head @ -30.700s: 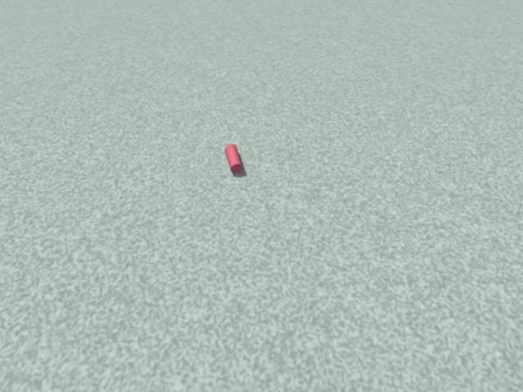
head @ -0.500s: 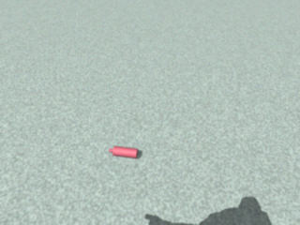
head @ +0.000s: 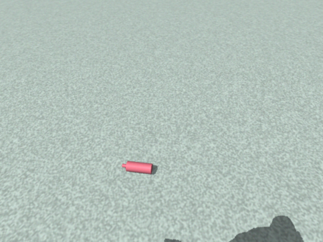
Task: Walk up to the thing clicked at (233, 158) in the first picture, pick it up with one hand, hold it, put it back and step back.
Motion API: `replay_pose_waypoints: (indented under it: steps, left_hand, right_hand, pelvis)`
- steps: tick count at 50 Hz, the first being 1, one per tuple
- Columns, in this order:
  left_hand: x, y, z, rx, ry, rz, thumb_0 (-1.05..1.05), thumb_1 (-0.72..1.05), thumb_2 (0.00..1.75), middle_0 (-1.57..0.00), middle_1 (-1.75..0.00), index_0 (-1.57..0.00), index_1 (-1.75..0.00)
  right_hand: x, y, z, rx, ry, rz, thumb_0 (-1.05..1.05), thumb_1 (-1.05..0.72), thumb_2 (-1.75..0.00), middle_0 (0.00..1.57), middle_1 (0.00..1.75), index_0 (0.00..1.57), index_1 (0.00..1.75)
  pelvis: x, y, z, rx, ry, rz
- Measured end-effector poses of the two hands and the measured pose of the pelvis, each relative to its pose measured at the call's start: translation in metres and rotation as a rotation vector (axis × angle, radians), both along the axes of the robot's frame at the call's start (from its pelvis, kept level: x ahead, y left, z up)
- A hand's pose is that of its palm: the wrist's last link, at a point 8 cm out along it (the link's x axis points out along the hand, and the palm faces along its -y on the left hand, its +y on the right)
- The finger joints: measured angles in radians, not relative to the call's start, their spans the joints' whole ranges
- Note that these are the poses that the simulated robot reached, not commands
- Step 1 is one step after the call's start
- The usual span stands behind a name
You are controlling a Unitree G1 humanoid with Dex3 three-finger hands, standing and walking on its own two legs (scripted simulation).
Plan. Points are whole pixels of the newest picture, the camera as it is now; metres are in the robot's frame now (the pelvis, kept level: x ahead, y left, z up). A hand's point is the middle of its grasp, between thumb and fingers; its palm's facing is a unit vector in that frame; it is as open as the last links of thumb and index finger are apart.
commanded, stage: stand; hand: left
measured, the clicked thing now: (137, 167) +0.72 +0.21 -0.75
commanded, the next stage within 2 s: walk up in 0.70 s
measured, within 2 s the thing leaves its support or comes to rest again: neither
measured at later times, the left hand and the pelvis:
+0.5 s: hand out of the picture +0.07 +0.24 -0.15, palm faces -0.03 -0.93 -0.36, open 7.4 cm; pelvis -0.01 -0.01 +0.00, yaw +0 degrees
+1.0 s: hand out of the picture +0.05 +0.30 -0.17, palm faces +0.00 -0.94 -0.35, open 7.4 cm; pelvis +0.03 +0.02 -0.01, yaw +0 degrees
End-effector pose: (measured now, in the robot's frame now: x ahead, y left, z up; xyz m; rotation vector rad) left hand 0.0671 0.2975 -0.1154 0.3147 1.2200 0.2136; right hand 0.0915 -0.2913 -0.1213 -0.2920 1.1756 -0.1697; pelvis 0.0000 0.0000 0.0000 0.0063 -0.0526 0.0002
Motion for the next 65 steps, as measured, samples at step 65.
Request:
replay_pose_waypoints:
  steps: [65]
  left_hand:
    - [0.135, 0.022, -0.002, 0.011, 0.019, -0.116, 0.01, 0.9, 0.9, -0.2, -0.3, -0.2, -0.3]
  right_hand:
    - [0.026, -0.026, -0.001, -0.055, 0.05, -0.097, 0.01, -0.9, -0.9, 0.21, 0.3, 0.21, 0.3]
  pelvis:
    - [0.13, 0.001, -0.017, 0.037, -0.013, -0.065]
